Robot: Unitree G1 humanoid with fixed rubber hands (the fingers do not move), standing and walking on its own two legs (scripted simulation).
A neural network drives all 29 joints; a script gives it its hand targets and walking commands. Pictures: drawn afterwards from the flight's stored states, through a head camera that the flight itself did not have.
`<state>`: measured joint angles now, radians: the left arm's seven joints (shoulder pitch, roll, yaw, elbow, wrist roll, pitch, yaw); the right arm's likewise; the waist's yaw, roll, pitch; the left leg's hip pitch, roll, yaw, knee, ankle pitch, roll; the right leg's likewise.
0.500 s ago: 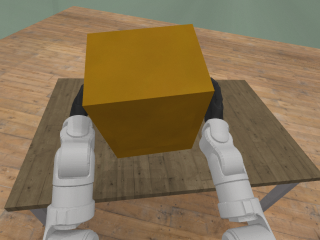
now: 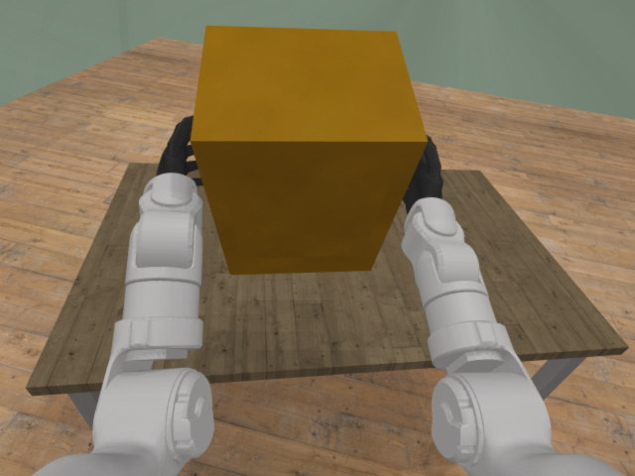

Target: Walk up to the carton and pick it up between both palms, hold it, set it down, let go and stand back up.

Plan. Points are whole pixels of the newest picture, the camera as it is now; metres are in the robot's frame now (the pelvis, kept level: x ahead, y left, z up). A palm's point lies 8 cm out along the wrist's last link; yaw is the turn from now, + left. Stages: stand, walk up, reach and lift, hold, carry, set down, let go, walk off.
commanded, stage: hold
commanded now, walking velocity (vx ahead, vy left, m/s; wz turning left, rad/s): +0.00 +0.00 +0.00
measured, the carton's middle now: (302, 169) +0.42 -0.01 +0.22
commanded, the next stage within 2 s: none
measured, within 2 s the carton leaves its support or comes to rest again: neither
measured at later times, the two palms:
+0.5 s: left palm (186, 160) +0.42 +0.14 +0.23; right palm (416, 181) +0.40 -0.15 +0.22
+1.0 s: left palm (165, 152) +0.38 +0.15 +0.26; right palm (418, 195) +0.37 -0.15 +0.22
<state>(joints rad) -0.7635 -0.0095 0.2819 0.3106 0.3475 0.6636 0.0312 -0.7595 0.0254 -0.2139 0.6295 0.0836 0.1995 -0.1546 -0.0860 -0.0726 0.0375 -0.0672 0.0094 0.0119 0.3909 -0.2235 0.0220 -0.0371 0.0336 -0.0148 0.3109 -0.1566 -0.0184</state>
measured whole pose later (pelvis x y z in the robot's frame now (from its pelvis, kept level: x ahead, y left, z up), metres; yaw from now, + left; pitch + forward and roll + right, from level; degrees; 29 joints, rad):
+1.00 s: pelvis +0.01 +0.00 +0.00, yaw +0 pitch -11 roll +0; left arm -0.76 -0.02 0.33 0.18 0.45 0.74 -0.06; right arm -0.70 0.06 -0.16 0.55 0.10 0.25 -0.16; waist -0.10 -0.05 0.02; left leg -0.01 0.01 0.01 0.36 -0.23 0.02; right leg 0.01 0.03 -0.02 0.31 -0.19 -0.02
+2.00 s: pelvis +0.05 -0.01 +0.00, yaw +0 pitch -8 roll +0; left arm -0.56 -0.02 0.24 -0.09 0.40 0.78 -0.05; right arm -0.55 0.05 -0.03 0.35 0.15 0.27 -0.23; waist -0.11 -0.07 0.01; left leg 0.00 0.01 0.01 0.34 -0.19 0.00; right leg 0.01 0.03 -0.02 0.30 -0.17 -0.03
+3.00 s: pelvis +0.04 +0.00 +0.00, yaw +0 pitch -11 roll +0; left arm -0.64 -0.03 0.37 0.12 0.45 0.78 -0.11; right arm -0.64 0.05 -0.04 0.50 0.12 0.28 -0.19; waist -0.11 -0.05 0.06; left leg 0.03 0.01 0.01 0.34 -0.17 0.00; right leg 0.04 0.03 -0.02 0.30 -0.15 -0.03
